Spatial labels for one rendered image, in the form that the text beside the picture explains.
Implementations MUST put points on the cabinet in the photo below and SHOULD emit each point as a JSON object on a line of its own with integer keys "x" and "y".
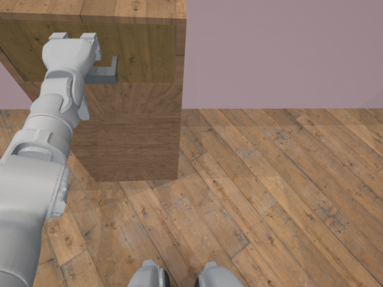
{"x": 133, "y": 133}

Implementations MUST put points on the drawer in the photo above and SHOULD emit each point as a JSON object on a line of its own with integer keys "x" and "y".
{"x": 145, "y": 51}

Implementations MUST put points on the robot left forearm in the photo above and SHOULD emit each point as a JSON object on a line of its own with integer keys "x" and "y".
{"x": 49, "y": 127}

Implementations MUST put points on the robot right thigh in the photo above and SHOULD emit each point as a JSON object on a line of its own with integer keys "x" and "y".
{"x": 218, "y": 276}

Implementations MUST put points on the robot left thigh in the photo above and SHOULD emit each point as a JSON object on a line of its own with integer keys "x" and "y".
{"x": 148, "y": 276}

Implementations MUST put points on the handle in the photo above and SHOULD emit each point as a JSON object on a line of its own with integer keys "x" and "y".
{"x": 103, "y": 75}

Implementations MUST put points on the left robot hand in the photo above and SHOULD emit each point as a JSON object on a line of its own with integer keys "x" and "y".
{"x": 77, "y": 54}

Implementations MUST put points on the robot left upper arm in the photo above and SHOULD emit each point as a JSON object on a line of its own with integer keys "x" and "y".
{"x": 31, "y": 191}

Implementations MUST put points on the robot thigh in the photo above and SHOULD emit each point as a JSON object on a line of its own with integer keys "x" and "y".
{"x": 218, "y": 276}
{"x": 148, "y": 276}

